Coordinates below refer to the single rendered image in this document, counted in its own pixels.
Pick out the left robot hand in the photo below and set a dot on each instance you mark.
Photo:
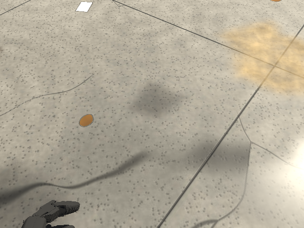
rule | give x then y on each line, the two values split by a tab
49	212

